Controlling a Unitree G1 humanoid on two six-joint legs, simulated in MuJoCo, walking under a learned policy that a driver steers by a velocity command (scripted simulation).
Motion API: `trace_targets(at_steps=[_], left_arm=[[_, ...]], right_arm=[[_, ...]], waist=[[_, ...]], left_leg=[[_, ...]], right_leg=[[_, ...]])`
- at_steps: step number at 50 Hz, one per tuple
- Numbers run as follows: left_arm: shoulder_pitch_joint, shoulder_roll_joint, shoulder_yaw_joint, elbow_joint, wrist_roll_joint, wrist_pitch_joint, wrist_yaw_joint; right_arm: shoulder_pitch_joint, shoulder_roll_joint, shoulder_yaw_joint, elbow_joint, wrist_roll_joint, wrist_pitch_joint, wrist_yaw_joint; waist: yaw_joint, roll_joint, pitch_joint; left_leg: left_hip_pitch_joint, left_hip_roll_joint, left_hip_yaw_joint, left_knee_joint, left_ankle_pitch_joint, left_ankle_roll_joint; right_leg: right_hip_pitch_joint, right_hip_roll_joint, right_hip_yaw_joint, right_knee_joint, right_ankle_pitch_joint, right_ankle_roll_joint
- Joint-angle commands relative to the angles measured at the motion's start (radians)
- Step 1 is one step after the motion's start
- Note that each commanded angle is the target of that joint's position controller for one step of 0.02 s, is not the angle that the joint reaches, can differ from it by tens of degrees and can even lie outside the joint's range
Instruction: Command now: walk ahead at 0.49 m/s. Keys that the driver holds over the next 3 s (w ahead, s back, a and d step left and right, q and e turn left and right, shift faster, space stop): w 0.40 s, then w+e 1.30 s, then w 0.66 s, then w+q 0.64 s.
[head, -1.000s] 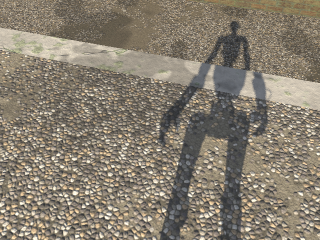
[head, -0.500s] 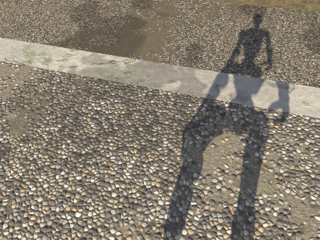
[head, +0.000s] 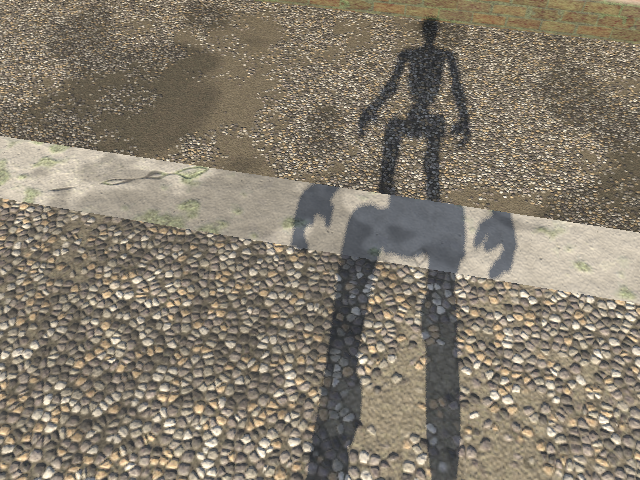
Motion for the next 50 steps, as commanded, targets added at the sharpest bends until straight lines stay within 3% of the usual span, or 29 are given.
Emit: trace_targets(at_steps=[1,4,7,9,12,13,14,15,16,17,18,19,20,23,26,30,34,38,39,40,41,42,43,44,45,46,48,50], left_arm=[[-0.002,0.04,0.006,-0.06,0.011,0.001,-0.001],[-0.119,0.02,-0.004,-0.093,0.008,-0.013,-0.013],[-0.205,0.026,-0.008,-0.127,-0.003,-0.018,-0.026],[-0.24,0.042,-0.005,-0.152,-0.005,-0.022,-0.038],[-0.176,0.083,0.011,-0.151,-0.006,-0.028,-0.048],[-0.061,0.112,0.03,-0.119,-0.005,-0.028,-0.045],[0.115,0.167,0.055,-0.071,-0.001,-0.027,-0.036],[0.244,0.268,0.081,-0.048,0.018,-0.02,-0.031],[0.279,0.217,0.068,-0.035,0.005,-0.014,-0.035],[0.215,0.155,0.045,-0.044,0.001,-0.016,-0.036],[0.129,0.126,0.035,-0.067,0.005,-0.017,-0.034],[0.064,0.099,0.028,-0.075,0.013,-0.019,-0.037],[0.027,0.073,0.02,-0.08,0.02,-0.026,-0.038],[0.033,0.082,0.023,-0.067,0.013,-0.034,-0.043],[0.088,0.115,0.036,-0.044,0.005,-0.031,-0.024],[0.156,0.132,0.043,-0.022,-0.004,-0.016,-0.002],[0.223,0.133,0.048,0.0,-0.014,-0.001,0.007],[0.207,0.148,0.063,-0.009,-0.013,0.019,0.018],[0.198,0.13,0.058,-0.018,-0.01,0.022,0.018],[0.185,0.083,0.04,-0.042,0.002,0.023,0.014],[0.265,-0.004,0.016,-0.075,0.006,0.012,0.011],[0.315,0.002,0.011,-0.089,-0.02,0.0,0.01],[0.257,0.107,0.038,-0.084,-0.038,0.0,0.012],[0.19,0.124,0.046,-0.096,-0.036,0.005,0.014],[0.162,0.11,0.048,-0.102,-0.026,0.011,0.016],[0.155,0.09,0.052,-0.108,-0.018,0.02,0.012],[0.179,0.046,0.053,-0.109,-0.028,0.041,0.008],[0.146,0.033,0.053,-0.141,-0.021,0.052,0.007]], right_arm=[[-0.054,-0.144,-0.027,-0.055,0.003,-0.017,-0.017],[-0.001,-0.166,-0.03,-0.032,0.011,-0.009,-0.028],[0.066,-0.176,-0.031,0.006,0.021,0.002,-0.031],[0.085,-0.18,-0.033,0.022,0.023,0.016,-0.034],[0.066,-0.2,-0.041,0.025,0.021,0.036,-0.039],[0.047,-0.196,-0.038,0.022,0.018,0.043,-0.039],[0.053,-0.164,-0.023,0.009,0.007,0.046,-0.041],[0.162,-0.059,0.011,-0.013,-0.001,0.03,-0.033],[0.168,-0.045,0.019,0.006,0.007,0.009,-0.029],[0.085,-0.154,-0.009,-0.016,0.037,-0.009,-0.023],[0.009,-0.167,-0.011,-0.04,0.05,-0.018,-0.023],[-0.031,-0.158,-0.013,-0.044,0.036,-0.017,-0.028],[-0.027,-0.149,-0.019,-0.041,0.023,-0.008,-0.032],[-0.009,-0.095,-0.013,-0.037,0.004,0.018,-0.037],[-0.127,-0.095,-0.013,-0.083,-0.008,0.019,-0.041],[-0.28,-0.074,-0.005,-0.123,0.001,0.003,-0.03],[-0.389,-0.086,-0.003,-0.159,0.013,-0.011,-0.013],[-0.324,-0.143,-0.022,-0.15,0.016,-0.029,-0.007],[-0.223,-0.17,-0.039,-0.121,0.013,-0.032,-0.012],[-0.07,-0.215,-0.056,-0.094,-0.002,-0.036,-0.02],[0.054,-0.303,-0.079,-0.081,-0.012,-0.027,-0.027],[0.068,-0.271,-0.07,-0.068,-0.004,-0.016,-0.02],[0.002,-0.177,-0.046,-0.086,0.003,-0.016,-0.019],[-0.056,-0.136,-0.034,-0.095,0.004,-0.014,-0.02],[-0.109,-0.11,-0.026,-0.093,0.0,-0.012,-0.019],[-0.136,-0.089,-0.021,-0.089,-0.008,-0.013,-0.019],[-0.136,-0.082,-0.025,-0.07,-0.012,-0.011,-0.018],[-0.131,-0.107,-0.035,-0.053,-0.012,-0.016,-0.02]], waist=[[0.036,0.086,0.034],[-0.008,0.078,0.041],[-0.037,0.081,0.049],[-0.035,0.085,0.05],[0.022,0.115,-0.001],[0.087,0.113,-0.069],[0.154,0.087,-0.196],[0.138,-0.108,-0.36],[0.148,-0.212,-0.428],[0.147,-0.138,-0.294],[0.121,-0.084,-0.18],[0.093,-0.022,-0.099],[0.059,-0.035,-0.072],[0.019,-0.029,-0.051],[0.038,-0.002,-0.007],[0.081,-0.014,0.012],[0.108,-0.027,0.026],[0.05,-0.061,-0.007],[0.0,-0.053,-0.062],[-0.068,-0.01,-0.197],[-0.062,0.205,-0.355],[-0.04,0.391,-0.403],[-0.044,0.25,-0.253],[-0.035,0.178,-0.153],[-0.009,0.138,-0.087],[0.013,0.156,-0.056],[0.032,0.156,-0.045],[0.039,0.13,-0.023]], left_leg=[[-0.067,0.274,-0.194,-0.193,0.099,0.169],[-0.06,0.244,-0.127,-0.187,0.119,0.134],[0.035,0.279,-0.131,-0.158,0.113,0.128],[0.128,0.319,-0.144,-0.113,0.146,0.115],[0.211,0.344,-0.148,0.005,0.354,0.084],[0.196,0.306,-0.115,0.145,0.505,0.063],[0.086,0.251,-0.074,0.369,0.473,0.033],[-0.313,0.115,-0.011,0.765,0.142,-0.041],[-0.503,0.024,-0.123,0.96,-0.429,-0.055],[-0.602,0.088,-0.185,1.044,-0.408,-0.032],[-0.614,0.143,-0.152,1.023,-0.318,-0.018],[-0.583,0.184,-0.133,0.957,-0.237,-0.021],[-0.522,0.219,-0.139,0.896,-0.18,-0.025],[-0.448,0.228,-0.122,0.808,-0.116,-0.055],[-0.527,0.219,-0.121,0.62,0.013,-0.096],[-0.469,0.166,-0.107,0.353,0.211,-0.116],[-0.431,0.137,-0.122,0.239,0.226,-0.11],[-0.286,0.124,-0.125,0.179,0.105,-0.075],[-0.142,0.116,-0.107,0.151,0.083,-0.05],[0.11,0.207,-0.181,0.19,0.064,0.001],[0.481,0.435,-0.5,0.179,-0.028,0.107],[0.544,0.532,-0.811,0.05,-0.229,0.184],[0.417,0.491,-0.7,0.022,-0.316,0.139],[0.283,0.45,-0.539,0.007,-0.257,0.101],[0.162,0.406,-0.433,-0.024,-0.16,0.086],[0.086,0.376,-0.353,-0.053,-0.098,0.08],[0.009,0.344,-0.234,-0.076,0.027,0.092],[-0.011,0.353,-0.161,-0.1,0.126,0.115]], right_leg=[[-0.04,-0.032,0.011,-0.161,0.166,0.028],[0.022,0.013,-0.033,-0.371,0.327,0.029],[0.018,0.034,-0.033,-0.461,0.346,0.021],[-0.008,0.041,-0.02,-0.502,0.286,-0.003],[0.098,0.077,-0.046,-0.536,0.161,-0.045],[0.254,0.109,-0.077,-0.559,0.154,-0.07],[0.518,0.073,-0.043,-0.53,0.172,-0.111],[0.936,-0.181,0.356,-0.535,0.057,-0.255],[1.025,-0.264,0.676,-0.703,-0.08,-0.31],[0.923,-0.236,0.586,-0.735,-0.151,-0.263],[0.778,-0.202,0.448,-0.755,-0.096,-0.233],[0.637,-0.162,0.345,-0.793,-0.004,-0.22],[0.549,-0.128,0.274,-0.821,0.072,-0.204],[0.443,-0.081,0.196,-0.883,0.204,-0.227],[0.454,-0.07,0.161,-0.911,0.256,-0.239],[0.446,-0.024,0.114,-0.901,0.21,-0.196],[0.502,-0.053,0.164,-0.841,0.177,-0.186],[0.551,-0.083,0.232,-0.723,0.232,-0.154],[0.531,-0.039,0.213,-0.622,0.305,-0.132],[0.427,0.027,0.174,-0.394,0.252,-0.103],[0.108,0.171,0.056,-0.048,-0.07,-0.034],[-0.102,0.182,0.078,0.161,-0.397,-0.021],[-0.167,0.117,0.114,0.243,-0.328,-0.024],[-0.161,0.074,0.084,0.236,-0.24,-0.024],[-0.123,0.043,0.072,0.195,-0.173,-0.018],[-0.086,0.015,0.077,0.15,-0.123,-0.017],[-0.031,0.0,0.062,0.14,-0.085,-0.01],[-0.067,-0.007,0.06,0.097,-0.023,0.001]])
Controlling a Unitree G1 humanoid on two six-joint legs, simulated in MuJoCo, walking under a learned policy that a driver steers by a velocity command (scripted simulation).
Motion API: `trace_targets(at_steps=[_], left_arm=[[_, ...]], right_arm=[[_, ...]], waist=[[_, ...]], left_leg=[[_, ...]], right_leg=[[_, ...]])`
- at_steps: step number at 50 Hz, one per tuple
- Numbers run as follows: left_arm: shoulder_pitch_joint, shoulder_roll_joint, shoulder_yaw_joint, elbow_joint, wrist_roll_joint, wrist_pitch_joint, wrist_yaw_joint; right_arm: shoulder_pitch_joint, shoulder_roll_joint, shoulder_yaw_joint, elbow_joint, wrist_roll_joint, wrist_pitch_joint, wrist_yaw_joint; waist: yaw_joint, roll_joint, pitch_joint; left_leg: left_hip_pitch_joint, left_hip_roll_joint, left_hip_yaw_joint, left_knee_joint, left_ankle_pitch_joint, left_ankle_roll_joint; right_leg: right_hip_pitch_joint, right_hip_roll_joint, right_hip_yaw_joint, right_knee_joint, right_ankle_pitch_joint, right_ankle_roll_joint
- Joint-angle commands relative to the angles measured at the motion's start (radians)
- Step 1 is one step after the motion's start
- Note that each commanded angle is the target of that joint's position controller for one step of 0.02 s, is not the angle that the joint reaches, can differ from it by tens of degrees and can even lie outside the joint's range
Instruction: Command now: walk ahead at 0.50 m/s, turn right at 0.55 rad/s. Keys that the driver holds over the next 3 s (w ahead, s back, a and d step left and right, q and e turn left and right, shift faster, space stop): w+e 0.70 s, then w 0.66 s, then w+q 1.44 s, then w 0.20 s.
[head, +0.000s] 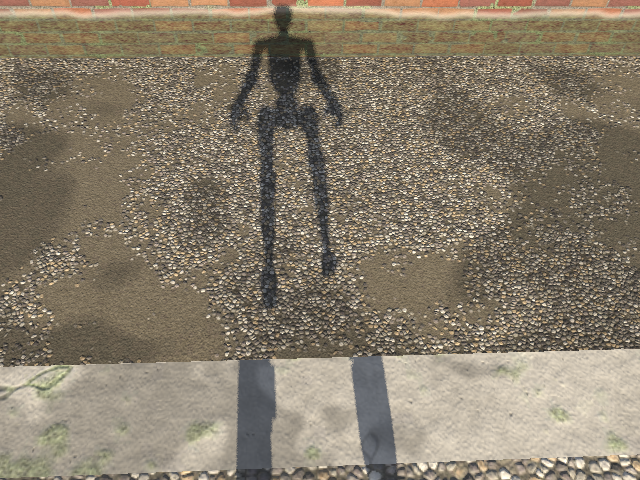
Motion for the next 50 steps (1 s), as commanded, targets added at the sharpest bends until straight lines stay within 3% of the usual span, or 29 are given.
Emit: trace_targets(at_steps=[1,6,11,13,14,15,16,17,18,19,20,22,24,27,29,32,35,36,37,39,40,41,42,43,44,46,47,48,50], left_arm=[[0.021,0.021,0.01,-0.081,0.008,0.007,-0.003],[-0.106,-0.018,-0.009,-0.133,0.014,0.0,-0.035],[-0.207,-0.004,-0.01,-0.203,0.027,0.029,-0.045],[-0.114,0.032,0.01,-0.203,0.031,0.043,-0.04],[0.031,0.074,0.036,-0.167,0.026,0.045,-0.034],[0.175,0.145,0.07,-0.134,0.013,0.049,-0.017],[0.171,0.25,0.077,-0.137,-0.003,0.052,-0.003],[0.159,0.225,0.051,-0.187,0.022,0.03,-0.026],[0.146,0.144,0.035,-0.179,0.018,0.024,-0.042],[0.121,0.111,0.024,-0.161,0.016,0.019,-0.043],[0.056,0.077,0.011,-0.178,0.023,0.011,-0.042],[0.001,0.066,0.004,-0.205,0.055,0.003,-0.031],[0.028,0.07,0.006,-0.201,0.045,-0.006,-0.018],[0.089,0.074,0.011,-0.181,0.032,-0.002,0.007],[0.134,0.054,0.007,-0.163,0.03,0.002,0.02],[0.151,0.07,0.011,-0.148,0.028,0.005,0.026],[0.149,0.058,0.006,-0.144,0.025,0.014,0.022],[0.146,0.054,0.004,-0.141,0.024,0.018,0.024],[0.13,0.039,-0.005,-0.148,0.027,0.026,0.026],[0.11,0.001,-0.016,-0.155,0.011,0.036,0.034],[0.178,-0.054,-0.033,-0.159,0.017,0.032,0.03],[0.312,-0.038,-0.031,-0.146,-0.026,0.026,0.029],[0.255,0.06,-0.011,-0.143,-0.027,0.02,0.03],[0.127,0.084,-0.003,-0.158,-0.021,0.02,0.031],[-0.001,0.136,0.014,-0.185,0.072,0.024,0.017],[0.008,0.027,-0.015,-0.191,0.074,0.042,-0.009],[0.041,0.009,-0.02,-0.174,0.069,0.053,-0.016],[0.042,0.0,-0.024,-0.164,0.063,0.062,-0.015],[-0.028,-0.007,-0.04,-0.188,0.06,0.073,-0.02]], right_arm=[[-0.024,-0.123,-0.03,-0.031,-0.002,-0.016,-0.006],[-0.006,-0.165,-0.041,-0.016,0.008,-0.005,-0.025],[0.056,-0.223,-0.057,-0.006,0.031,0.037,-0.036],[0.041,-0.25,-0.063,-0.011,0.047,0.054,-0.044],[0.013,-0.242,-0.059,-0.019,0.054,0.062,-0.043],[0.016,-0.209,-0.047,-0.023,0.043,0.06,-0.042],[0.089,-0.064,-0.007,-0.046,-0.026,0.047,-0.032],[0.12,-0.113,-0.008,-0.092,0.015,0.014,-0.017],[-0.003,-0.196,-0.033,-0.105,0.06,0.001,-0.013],[-0.033,-0.184,-0.032,-0.122,0.065,-0.004,-0.017],[-0.049,-0.17,-0.03,-0.12,0.044,-0.003,-0.03],[-0.006,-0.168,-0.036,-0.117,0.031,0.015,-0.034],[-0.001,-0.147,-0.034,-0.126,0.013,0.035,-0.038],[-0.088,-0.09,-0.014,-0.171,-0.012,0.042,-0.041],[-0.143,-0.077,-0.005,-0.197,-0.009,0.04,-0.033],[-0.183,-0.08,-0.005,-0.223,-0.006,0.033,-0.02],[-0.226,-0.08,-0.009,-0.272,0.009,0.031,-0.013],[-0.198,-0.091,-0.013,-0.273,0.016,0.025,-0.01],[-0.146,-0.092,-0.014,-0.257,0.01,0.017,-0.008],[0.015,-0.112,-0.023,-0.201,-0.017,0.003,0.006],[0.134,-0.165,-0.038,-0.184,-0.034,-0.001,0.007],[0.21,-0.223,-0.06,-0.151,-0.017,0.021,0.009],[0.174,-0.152,-0.041,-0.178,0.017,0.032,0.004],[0.135,-0.113,-0.028,-0.186,0.015,0.041,-0.005],[0.121,-0.112,-0.023,-0.192,-0.023,0.059,-0.017],[0.095,-0.104,-0.018,-0.174,-0.026,0.063,-0.024],[0.092,-0.101,-0.016,-0.171,-0.026,0.058,-0.021],[0.079,-0.084,-0.011,-0.18,-0.013,0.055,-0.015],[0.049,-0.082,-0.006,-0.193,-0.003,0.062,-0.006]], waist=[[0.018,0.126,-0.004],[-0.015,0.111,0.025],[-0.039,0.106,0.059],[0.031,0.148,-0.011],[0.111,0.132,-0.082],[0.181,0.062,-0.159],[0.07,-0.248,-0.192],[0.068,-0.231,-0.417],[0.114,-0.051,-0.301],[0.088,-0.01,-0.15],[0.054,0.073,-0.088],[0.0,0.022,-0.064],[-0.012,0.025,-0.065],[0.008,0.017,-0.047],[0.03,-0.006,-0.041],[0.047,-0.025,-0.038],[0.05,-0.059,-0.015],[0.037,-0.082,-0.015],[0.022,-0.102,-0.024],[-0.031,-0.052,-0.063],[-0.036,0.143,-0.181],[-0.013,0.441,-0.263],[-0.022,0.301,-0.165],[-0.032,0.175,-0.066],[-0.048,0.01,-0.092],[0.019,0.127,-0.072],[0.038,0.169,-0.078],[0.046,0.183,-0.079],[0.057,0.206,-0.065]], left_leg=[[0.064,0.286,-0.172,-0.206,0.199,0.17],[0.093,0.264,-0.007,-0.17,0.306,0.14],[0.172,0.31,0.053,-0.052,0.489,0.119],[0.209,0.31,0.084,0.117,0.782,0.098],[0.171,0.277,0.113,0.3,0.83,0.071],[0.007,0.227,0.124,0.573,0.614,0.018],[-0.309,0.068,0.094,0.951,-0.395,-0.037],[-0.471,-0.008,-0.164,1.127,-0.485,-0.047],[-0.55,0.042,-0.198,1.101,-0.399,-0.032],[-0.596,0.069,-0.173,1.035,-0.34,-0.018],[-0.556,0.11,-0.187,0.957,-0.267,-0.016],[-0.45,0.128,-0.203,0.867,-0.162,-0.027],[-0.431,0.119,-0.184,0.792,-0.116,-0.058],[-0.451,0.099,-0.169,0.605,0.014,-0.084],[-0.429,0.072,-0.168,0.462,0.13,-0.077],[-0.355,0.037,-0.167,0.344,0.233,-0.056],[-0.271,-0.004,-0.153,0.319,0.109,-0.036],[-0.252,0.0,-0.158,0.291,0.07,-0.025],[-0.207,0.002,-0.157,0.265,0.051,-0.008],[-0.01,0.043,-0.168,0.141,0.159,0.045],[0.243,0.214,-0.4,0.136,0.246,0.136],[0.375,0.417,-0.835,-0.015,0.008,0.299],[0.354,0.41,-0.908,-0.048,-0.2,0.294],[0.252,0.38,-0.78,-0.045,-0.226,0.259],[0.15,0.337,-0.613,-0.022,-0.116,0.217],[0.001,0.258,-0.443,-0.024,0.009,0.159],[-0.058,0.229,-0.384,-0.027,0.074,0.151],[-0.082,0.212,-0.347,-0.026,0.142,0.148],[-0.149,0.184,-0.268,-0.039,0.081,0.131]], right_leg=[[-0.128,-0.067,0.055,-0.045,0.113,0.014],[-0.092,-0.049,-0.017,-0.319,0.35,0.001],[-0.042,0.007,-0.118,-0.427,0.203,-0.04],[0.102,0.065,-0.163,-0.443,0.105,-0.08],[0.284,0.113,-0.187,-0.496,0.161,-0.11],[0.538,0.099,-0.101,-0.578,0.272,-0.158],[0.738,-0.121,0.264,-0.562,0.516,-0.267],[0.856,-0.286,0.718,-0.769,0.154,-0.434],[0.778,-0.26,0.646,-0.845,0.05,-0.382],[0.667,-0.221,0.543,-0.847,-0.017,-0.34],[0.545,-0.175,0.467,-0.844,0.004,-0.3],[0.41,-0.104,0.373,-0.847,0.127,-0.285],[0.368,-0.077,0.32,-0.838,0.252,-0.293],[0.34,-0.036,0.269,-0.8,0.339,-0.283],[0.326,-0.018,0.261,-0.773,0.336,-0.251],[0.277,-0.019,0.288,-0.73,0.255,-0.219],[0.219,-0.023,0.361,-0.714,0.159,-0.216],[0.246,-0.03,0.382,-0.698,0.14,-0.214],[0.268,-0.032,0.4,-0.666,0.145,-0.211],[0.24,0.04,0.344,-0.491,0.099,-0.151],[0.085,0.168,0.245,-0.181,-0.05,-0.082],[-0.115,0.247,0.161,0.109,-0.362,-0.009],[-0.26,0.186,0.187,0.24,-0.309,0.017],[-0.301,0.165,0.172,0.294,-0.222,0.027],[-0.218,0.168,0.145,0.212,-0.121,-0.003],[-0.113,0.143,0.115,0.096,-0.097,-0.004],[-0.052,0.149,0.076,0.072,-0.082,0.002],[-0.031,0.153,0.057,0.042,-0.051,0.011],[0.028,0.119,0.006,-0.145,0.03,0.016]])
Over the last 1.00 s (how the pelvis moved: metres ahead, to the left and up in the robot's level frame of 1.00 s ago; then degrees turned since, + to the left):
0.56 -0.03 0.00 -16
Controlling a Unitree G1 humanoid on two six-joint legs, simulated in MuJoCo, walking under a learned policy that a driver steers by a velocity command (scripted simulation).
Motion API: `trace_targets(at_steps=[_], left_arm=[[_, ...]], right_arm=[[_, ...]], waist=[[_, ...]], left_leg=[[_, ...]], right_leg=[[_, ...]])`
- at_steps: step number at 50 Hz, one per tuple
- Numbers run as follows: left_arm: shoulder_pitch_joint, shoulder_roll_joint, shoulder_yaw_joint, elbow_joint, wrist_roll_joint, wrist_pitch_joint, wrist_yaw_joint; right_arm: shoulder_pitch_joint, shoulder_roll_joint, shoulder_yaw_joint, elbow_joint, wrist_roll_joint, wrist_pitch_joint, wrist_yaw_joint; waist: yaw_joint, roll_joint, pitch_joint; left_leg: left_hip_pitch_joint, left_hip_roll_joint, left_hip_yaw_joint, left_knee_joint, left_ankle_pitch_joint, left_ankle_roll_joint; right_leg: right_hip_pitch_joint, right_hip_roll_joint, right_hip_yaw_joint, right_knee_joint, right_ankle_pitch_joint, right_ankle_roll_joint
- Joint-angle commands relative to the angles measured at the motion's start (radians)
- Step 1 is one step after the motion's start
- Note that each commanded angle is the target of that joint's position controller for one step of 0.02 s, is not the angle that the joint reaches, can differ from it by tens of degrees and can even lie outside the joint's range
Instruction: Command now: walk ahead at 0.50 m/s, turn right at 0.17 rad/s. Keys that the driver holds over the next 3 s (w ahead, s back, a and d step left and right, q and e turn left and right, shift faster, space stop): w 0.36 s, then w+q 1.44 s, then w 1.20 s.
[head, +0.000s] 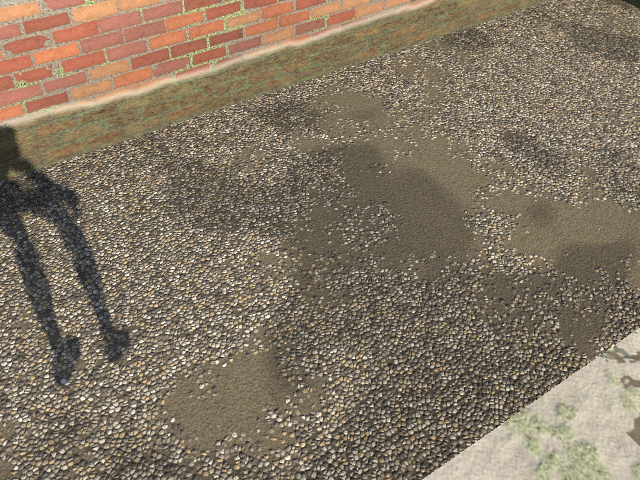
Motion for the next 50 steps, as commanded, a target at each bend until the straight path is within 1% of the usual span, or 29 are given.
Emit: trace_targets(at_steps=[1,4,7,8,9,10,13,14,15,18,22,24,25,26,27,28,30,32,35,39,41,43,44,45,46,47,48,49,50], left_arm=[[-0.053,0.0,-0.023,-0.083,-0.002,0.007,-0.016],[-0.097,0.015,-0.033,-0.095,-0.007,0.003,-0.017],[0.017,0.028,-0.038,-0.065,0.01,-0.012,-0.014],[0.09,0.074,-0.034,-0.065,0.029,-0.022,-0.012],[0.134,0.199,0.007,-0.049,0.005,-0.011,-0.005],[0.156,0.176,0.008,-0.043,-0.009,-0.013,-0.001],[0.051,0.065,-0.02,-0.058,-0.006,-0.036,0.017],[-0.044,0.041,-0.029,-0.089,-0.014,-0.049,0.018],[-0.073,0.067,-0.021,-0.093,-0.007,-0.061,0.014],[-0.032,0.071,-0.018,-0.078,-0.015,-0.072,0.005],[0.016,0.093,-0.002,-0.084,-0.006,-0.044,0.016],[-0.023,0.088,-0.003,-0.099,-0.022,-0.029,0.026],[-0.041,0.07,-0.007,-0.113,-0.025,-0.029,0.031],[-0.074,0.0,-0.028,-0.17,-0.029,-0.018,0.029],[-0.144,0.089,-0.004,-0.191,0.007,-0.004,0.04],[-0.14,0.116,0.006,-0.179,0.008,0.001,0.046],[-0.132,0.105,0.003,-0.17,0.008,0.005,0.048],[-0.143,0.087,-0.003,-0.165,0.007,0.019,0.064],[-0.164,0.058,-0.011,-0.164,0.004,0.034,0.068],[-0.226,0.017,-0.032,-0.163,0.006,0.031,0.053],[-0.253,0.03,-0.034,-0.173,-0.019,0.018,0.039],[-0.244,0.005,-0.048,-0.185,-0.02,0.007,0.034],[-0.183,-0.008,-0.05,-0.164,-0.009,-0.003,0.031],[-0.101,0.003,-0.046,-0.138,0.011,-0.012,0.033],[-0.072,0.092,-0.016,-0.123,0.018,-0.024,0.03],[-0.052,0.171,0.008,-0.129,0.017,-0.026,0.023],[-0.042,0.167,0.008,-0.137,0.009,-0.028,0.024],[-0.082,0.132,-0.003,-0.15,0.007,-0.032,0.027],[-0.145,0.101,-0.013,-0.163,0.004,-0.039,0.027]], right_arm=[[-0.114,-0.126,-0.025,-0.108,0.014,-0.008,0.006],[-0.071,-0.156,-0.035,-0.122,0.007,0.018,0.002],[-0.072,-0.129,-0.022,-0.144,0.011,0.034,-0.004],[-0.082,-0.072,-0.009,-0.166,0.02,0.034,-0.004],[-0.126,-0.053,0.001,-0.232,0.03,0.036,-0.005],[-0.174,-0.142,-0.023,-0.24,0.013,0.042,-0.012],[-0.138,-0.108,-0.017,-0.211,0.008,0.046,-0.01],[-0.136,-0.122,-0.02,-0.207,0.005,0.05,-0.011],[-0.125,-0.118,-0.018,-0.198,-0.001,0.052,-0.006],[-0.162,-0.092,0.002,-0.19,0.001,0.073,0.008],[-0.21,-0.073,0.023,-0.194,0.013,0.073,0.014],[-0.144,-0.042,0.035,-0.179,0.008,0.071,0.016],[-0.085,-0.055,0.034,-0.169,-0.002,0.066,0.013],[-0.066,-0.19,-0.004,-0.17,0.011,0.058,-0.003],[0.001,-0.234,-0.026,-0.157,0.037,0.06,-0.005],[-0.008,-0.222,-0.024,-0.165,0.036,0.052,-0.009],[-0.077,-0.163,-0.005,-0.178,0.038,0.038,-0.011],[-0.175,-0.146,0.008,-0.206,0.052,0.035,-0.024],[-0.149,-0.152,0.008,-0.195,0.047,0.031,-0.019],[-0.134,-0.158,0.001,-0.203,0.028,0.055,-0.017],[-0.182,-0.179,-0.006,-0.245,0.014,0.084,0.0],[-0.203,-0.173,-0.011,-0.257,0.008,0.108,0.002],[-0.221,-0.178,-0.013,-0.264,0.02,0.114,-0.003],[-0.229,-0.163,-0.012,-0.272,0.032,0.111,-0.01],[-0.233,-0.112,-0.001,-0.298,0.05,0.1,-0.005],[-0.263,-0.105,0.003,-0.325,0.05,0.098,-0.001],[-0.305,-0.164,-0.018,-0.33,0.027,0.096,0.002],[-0.319,-0.181,-0.03,-0.323,0.021,0.096,0.004],[-0.308,-0.172,-0.03,-0.316,0.021,0.098,0.007]], waist=[[0.043,0.199,0.0],[0.008,0.199,-0.003],[0.065,0.112,0.002],[0.098,-0.034,-0.017],[0.126,-0.291,-0.028],[0.141,-0.19,0.018],[0.049,-0.073,-0.001],[-0.003,-0.039,0.011],[-0.02,-0.092,-0.016],[-0.005,-0.109,-0.055],[0.045,-0.065,-0.062],[0.001,-0.017,-0.05],[-0.024,0.042,-0.058],[-0.021,0.319,-0.076],[-0.085,0.28,-0.036],[-0.059,0.179,-0.011],[0.01,0.092,-0.006],[0.038,0.136,-0.012],[0.038,0.106,-0.043],[-0.002,0.128,-0.053],[-0.022,0.167,-0.049],[-0.011,0.155,-0.035],[0.023,0.14,-0.047],[0.045,0.104,-0.066],[0.051,-0.059,-0.103],[0.085,-0.258,-0.101],[0.102,-0.218,-0.059],[0.073,-0.121,-0.038],[0.031,-0.083,-0.038]], left_leg=[[-0.076,0.158,-0.138,-0.218,0.112,0.146],[-0.096,0.18,-0.186,-0.219,-0.029,0.151],[-0.175,0.137,-0.203,-0.091,-0.21,0.095],[-0.236,0.065,-0.128,0.138,-0.265,0.05],[-0.39,-0.059,0.032,0.378,-0.335,0.002],[-0.473,-0.057,-0.046,0.526,-0.333,-0.008],[-0.444,-0.03,-0.11,0.687,-0.185,-0.032],[-0.284,-0.033,-0.092,0.569,-0.111,-0.052],[-0.169,-0.053,-0.038,0.528,-0.091,-0.061],[-0.065,-0.061,0.022,0.355,-0.112,-0.037],[-0.011,-0.052,0.029,0.19,-0.137,0.016],[0.154,-0.044,0.026,-0.003,-0.077,0.053],[0.3,0.003,-0.09,-0.046,-0.075,0.092],[0.433,0.226,-0.446,-0.091,0.03,0.174],[0.389,0.336,-0.636,-0.141,0.192,0.273],[0.343,0.34,-0.615,-0.118,0.289,0.313],[0.224,0.254,-0.489,-0.097,0.398,0.267],[0.105,0.168,-0.366,-0.125,0.563,0.222],[0.086,0.126,-0.332,-0.111,0.637,0.2],[0.08,0.074,-0.334,-0.087,0.502,0.177],[0.008,0.048,-0.379,-0.124,0.2,0.173],[-0.008,0.047,-0.433,-0.13,0.056,0.166],[-0.036,0.034,-0.443,-0.103,0.013,0.146],[-0.115,0.018,-0.436,-0.041,-0.039,0.117],[-0.269,-0.062,-0.307,0.064,-0.22,0.067],[-0.307,-0.131,-0.159,0.266,-0.272,0.031],[-0.348,-0.109,-0.145,0.45,-0.291,0.004],[-0.339,-0.097,-0.146,0.575,-0.253,-0.018],[-0.3,-0.081,-0.14,0.622,-0.206,-0.031]], right_leg=[[0.085,-0.042,-0.096,-0.243,0.124,0.011],[0.235,-0.04,-0.155,-0.435,0.124,0.014],[0.444,-0.045,-0.128,-0.564,0.106,-0.02],[0.498,-0.206,0.094,-0.655,0.02,-0.062],[0.497,-0.363,0.381,-0.832,-0.117,-0.156],[0.49,-0.398,0.494,-0.849,-0.124,-0.207],[0.422,-0.322,0.292,-0.769,0.158,-0.212],[0.266,-0.266,0.148,-0.788,0.387,-0.191],[0.203,-0.24,0.088,-0.781,0.509,-0.198],[0.247,-0.206,0.035,-0.733,0.612,-0.19],[0.298,-0.266,0.09,-0.695,0.362,-0.183],[0.197,-0.265,0.087,-0.622,0.253,-0.147],[0.065,-0.223,0.044,-0.493,0.214,-0.108],[-0.15,-0.073,-0.133,-0.217,0.029,-0.043],[-0.313,-0.033,-0.111,-0.101,-0.155,-0.004],[-0.324,-0.049,-0.053,0.019,-0.121,0.021],[-0.277,-0.077,-0.042,0.089,0.007,0.057],[-0.144,-0.096,-0.052,0.009,0.076,0.088],[-0.077,-0.096,-0.068,-0.083,0.132,0.097],[0.024,-0.078,-0.095,-0.312,0.144,0.078],[0.129,-0.047,-0.106,-0.385,0.092,0.085],[0.23,-0.052,-0.1,-0.531,0.078,0.076],[0.341,-0.052,-0.11,-0.619,0.119,0.064],[0.483,-0.098,-0.082,-0.613,0.151,0.037],[0.605,-0.204,0.029,-0.604,0.091,-0.01],[0.542,-0.347,0.238,-0.746,-0.003,-0.091],[0.473,-0.426,0.361,-0.801,0.003,-0.15],[0.389,-0.432,0.342,-0.803,0.033,-0.171],[0.318,-0.407,0.274,-0.818,0.039,-0.161]])
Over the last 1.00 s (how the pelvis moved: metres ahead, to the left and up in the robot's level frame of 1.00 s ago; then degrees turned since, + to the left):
0.43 -0.10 -0.01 -31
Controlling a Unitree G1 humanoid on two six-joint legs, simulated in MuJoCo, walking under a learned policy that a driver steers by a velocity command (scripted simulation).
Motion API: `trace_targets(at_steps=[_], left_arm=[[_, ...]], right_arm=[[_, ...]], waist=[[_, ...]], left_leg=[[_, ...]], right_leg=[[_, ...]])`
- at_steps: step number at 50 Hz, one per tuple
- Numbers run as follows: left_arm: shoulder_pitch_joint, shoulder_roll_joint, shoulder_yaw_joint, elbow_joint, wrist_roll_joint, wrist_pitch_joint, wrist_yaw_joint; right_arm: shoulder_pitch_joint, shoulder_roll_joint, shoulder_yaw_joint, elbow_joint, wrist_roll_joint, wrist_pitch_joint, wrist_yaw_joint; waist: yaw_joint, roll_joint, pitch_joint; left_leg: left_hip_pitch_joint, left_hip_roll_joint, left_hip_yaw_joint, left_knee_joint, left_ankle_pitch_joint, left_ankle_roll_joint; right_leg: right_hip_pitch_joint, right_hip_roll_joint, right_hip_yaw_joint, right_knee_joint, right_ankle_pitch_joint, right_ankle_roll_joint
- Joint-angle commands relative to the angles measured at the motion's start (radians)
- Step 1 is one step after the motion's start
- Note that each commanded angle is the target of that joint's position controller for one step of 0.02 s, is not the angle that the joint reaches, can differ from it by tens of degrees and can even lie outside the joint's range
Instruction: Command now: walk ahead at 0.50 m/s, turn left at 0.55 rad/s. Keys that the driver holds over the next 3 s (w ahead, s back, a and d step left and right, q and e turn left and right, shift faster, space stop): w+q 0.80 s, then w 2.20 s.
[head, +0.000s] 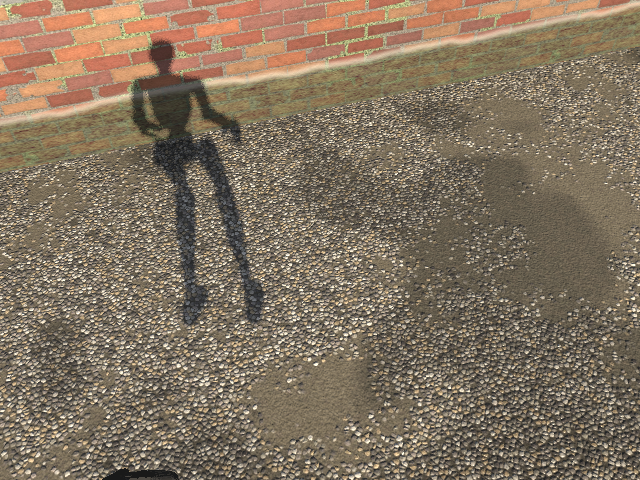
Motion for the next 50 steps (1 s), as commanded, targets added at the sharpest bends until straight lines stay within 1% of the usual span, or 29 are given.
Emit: trace_targets(at_steps=[1,5,9,11,12,13,14,15,17,19,22,24,25,26,27,28,30,31,34,37,38,39,40,41,43,45,46,47,50], left_arm=[[-0.041,0.161,0.05,-0.077,-0.003,-0.032,0.006],[-0.068,0.137,0.044,-0.062,0.0,-0.053,-0.016],[0.012,0.164,0.056,-0.032,0.017,-0.029,-0.023],[-0.021,0.166,0.061,-0.035,-0.006,-0.007,-0.017],[-0.016,0.129,0.053,-0.039,-0.009,0.004,-0.012],[-0.087,0.106,0.036,-0.124,-0.01,0.011,-0.014],[-0.193,0.181,0.053,-0.161,0.001,0.009,-0.012],[-0.19,0.203,0.065,-0.154,-0.013,0.004,-0.012],[-0.12,0.169,0.055,-0.135,-0.022,-0.008,-0.017],[-0.081,0.122,0.04,-0.116,0.015,0.006,-0.016],[-0.073,0.104,0.028,-0.113,0.011,0.016,-0.015],[-0.018,0.056,0.014,-0.092,0.011,0.007,-0.016],[0.021,0.047,0.012,-0.078,0.019,0.0,-0.011],[0.034,0.089,0.025,-0.079,0.027,-0.007,-0.006],[0.02,0.145,0.041,-0.095,0.026,0.001,-0.01],[0.024,0.16,0.044,-0.103,0.019,0.006,-0.009],[-0.001,0.144,0.034,-0.111,0.005,-0.002,-0.012],[-0.043,0.14,0.028,-0.112,-0.004,-0.007,-0.008],[-0.119,0.121,0.022,-0.121,-0.006,-0.013,-0.013],[-0.13,0.095,0.016,-0.128,-0.009,0.005,-0.021],[-0.115,0.094,0.026,-0.133,-0.018,0.015,-0.025],[-0.121,0.052,0.011,-0.165,-0.014,0.026,-0.037],[-0.164,0.058,0.012,-0.178,-0.007,0.03,-0.041],[-0.157,0.073,0.017,-0.176,-0.005,0.027,-0.043],[-0.064,0.065,0.012,-0.133,-0.003,-0.005,-0.052],[-0.014,0.034,0.003,-0.1,0.005,-0.029,-0.053],[-0.032,0.04,0.005,-0.096,0.007,-0.032,-0.052],[-0.051,0.032,-0.003,-0.103,0.011,-0.028,-0.047],[-0.023,0.064,0.006,-0.08,-0.003,-0.018,-0.03]], right_arm=[[-0.107,-0.082,-0.033,-0.119,-0.002,-0.007,0.0],[-0.081,-0.074,-0.024,-0.099,-0.006,0.036,0.005],[-0.138,-0.017,0.019,-0.12,-0.018,0.032,0.012],[-0.048,0.017,0.034,-0.093,-0.026,0.022,0.013],[0.007,0.012,0.037,-0.081,-0.037,0.015,0.015],[0.007,-0.151,-0.012,-0.087,-0.012,0.019,0.016],[0.011,-0.228,-0.048,-0.097,0.005,0.02,0.008],[-0.03,-0.21,-0.041,-0.107,-0.007,0.016,-0.008],[-0.124,-0.124,-0.012,-0.123,-0.015,0.007,-0.03],[-0.191,-0.084,0.005,-0.132,-0.025,-0.008,-0.023],[-0.188,-0.069,0.005,-0.123,-0.019,-0.005,-0.012],[-0.2,-0.063,0.004,-0.121,-0.007,0.002,-0.016],[-0.175,-0.053,0.002,-0.117,0.012,-0.001,-0.02],[-0.152,-0.011,0.012,-0.126,0.026,-0.007,-0.019],[-0.16,-0.003,0.019,-0.14,0.029,-0.015,-0.016],[-0.204,-0.048,0.005,-0.147,0.011,-0.022,-0.013],[-0.212,-0.085,-0.011,-0.133,-0.003,-0.032,-0.011],[-0.203,-0.067,-0.005,-0.133,-0.013,-0.032,-0.001],[-0.154,-0.027,0.009,-0.109,-0.015,-0.027,0.009],[-0.114,-0.003,0.024,-0.089,-0.036,-0.023,0.015],[-0.102,-0.019,0.023,-0.076,-0.029,-0.028,0.013],[-0.161,-0.092,0.003,-0.092,0.003,-0.032,0.014],[-0.183,-0.126,-0.006,-0.109,0.018,-0.032,0.017],[-0.201,-0.133,-0.004,-0.12,0.016,-0.03,0.013],[-0.234,-0.096,0.006,-0.127,0.01,-0.02,-0.005],[-0.253,-0.058,0.02,-0.125,0.017,-0.023,-0.008],[-0.238,-0.04,0.027,-0.124,0.019,-0.028,-0.004],[-0.218,-0.033,0.035,-0.117,0.005,-0.027,-0.001],[-0.206,-0.008,0.04,-0.108,-0.005,-0.02,0.001]], waist=[[0.011,-0.154,-0.093],[-0.026,-0.173,-0.105],[0.033,-0.197,-0.097],[-0.019,-0.158,-0.134],[-0.032,-0.048,-0.138],[-0.052,0.255,-0.077],[-0.11,0.273,-0.016],[-0.075,0.227,-0.011],[0.004,0.173,-0.048],[0.034,0.173,-0.093],[0.026,0.121,-0.108],[0.051,0.083,-0.128],[0.042,0.028,-0.152],[0.039,-0.122,-0.2],[0.063,-0.275,-0.177],[0.089,-0.248,-0.104],[0.072,-0.145,-0.066],[0.047,-0.159,-0.062],[-0.004,-0.168,-0.094],[-0.017,-0.11,-0.109],[-0.001,-0.052,-0.123],[0.019,0.144,-0.083],[-0.003,0.244,-0.022],[0.003,0.264,-0.006],[0.041,0.193,-0.063],[0.064,0.12,-0.131],[0.05,0.058,-0.137],[0.031,0.041,-0.107],[0.018,-0.07,-0.093]], left_leg=[[-0.159,0.041,0.026,0.258,0.017,-0.043],[-0.022,0.062,0.087,0.137,0.057,-0.067],[0.087,0.071,0.145,-0.192,-0.038,-0.008],[0.269,0.057,0.191,-0.367,0.102,0.043],[0.352,0.109,0.067,-0.43,0.038,0.076],[0.336,0.262,-0.27,-0.519,0.018,0.158],[0.293,0.334,-0.447,-0.586,0.038,0.208],[0.289,0.344,-0.43,-0.586,0.15,0.222],[0.196,0.263,-0.292,-0.542,0.284,0.172],[0.125,0.194,-0.221,-0.512,0.417,0.151],[0.115,0.171,-0.228,-0.482,0.425,0.153],[0.079,0.154,-0.237,-0.447,0.346,0.132],[0.01,0.134,-0.237,-0.404,0.252,0.103],[-0.137,0.072,-0.164,-0.324,0.051,0.061],[-0.185,0.012,-0.051,-0.231,-0.04,0.033],[-0.209,0.014,-0.019,-0.148,-0.036,0.012],[-0.153,0.053,0.016,-0.095,-0.007,-0.011],[-0.106,0.068,0.04,-0.105,0.023,-0.014],[0.084,0.068,0.106,-0.158,0.121,-0.007],[0.205,0.052,0.117,-0.303,0.145,0.021],[0.207,0.076,0.073,-0.347,0.118,0.047],[0.095,0.128,-0.107,-0.464,-0.046,0.09],[0.055,0.176,-0.254,-0.569,-0.128,0.12],[0.086,0.207,-0.322,-0.592,-0.085,0.141],[0.102,0.21,-0.297,-0.557,0.021,0.144],[0.062,0.168,-0.219,-0.527,0.041,0.104],[0.035,0.144,-0.183,-0.514,0.019,0.084],[0.018,0.119,-0.156,-0.499,0.063,0.072],[0.036,0.073,-0.071,-0.399,0.142,0.068]], right_leg=[[0.115,-0.295,0.324,-0.327,-0.033,-0.152],[0.053,-0.211,0.099,-0.278,0.134,-0.117],[0.079,-0.207,0.052,-0.246,0.0,-0.101],[0.014,-0.183,0.012,-0.187,-0.11,-0.046],[-0.072,-0.118,-0.061,-0.03,-0.131,0.008],[-0.29,0.015,-0.128,0.1,-0.219,0.067],[-0.415,0.028,-0.019,0.184,-0.286,0.076],[-0.422,0.019,0.033,0.254,-0.233,0.089],[-0.273,0.012,0.04,0.253,-0.103,0.113],[-0.109,0.042,0.007,0.231,-0.084,0.109],[0.017,0.05,0.007,0.092,-0.068,0.087],[0.195,0.043,-0.014,-0.098,0.031,0.059],[0.336,0.003,-0.004,-0.112,0.064,0.04],[0.499,-0.093,0.085,-0.069,0.05,0.008],[0.43,-0.207,0.247,-0.176,-0.071,-0.057],[0.341,-0.275,0.35,-0.258,-0.101,-0.104],[0.21,-0.284,0.352,-0.306,-0.124,-0.13],[0.17,-0.269,0.312,-0.315,-0.127,-0.118],[0.064,-0.195,0.147,-0.283,-0.115,-0.073],[0.047,-0.122,0.023,-0.184,-0.187,-0.022],[0.062,-0.091,-0.008,-0.123,-0.255,-0.011],[0.051,-0.01,-0.118,-0.031,-0.23,0.033],[0.008,0.032,-0.134,0.072,-0.173,0.049],[-0.043,0.041,-0.105,0.081,-0.164,0.048],[0.04,0.027,-0.071,0.022,-0.144,0.037],[0.233,0.006,-0.072,-0.044,-0.088,0.013],[0.287,-0.009,-0.059,-0.044,-0.094,0.0],[0.291,-0.025,-0.051,-0.044,-0.056,-0.012],[0.303,-0.063,-0.002,-0.073,0.028,-0.035]])
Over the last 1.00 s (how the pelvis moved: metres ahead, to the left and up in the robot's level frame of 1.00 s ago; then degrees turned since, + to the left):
0.14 -0.09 -0.01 17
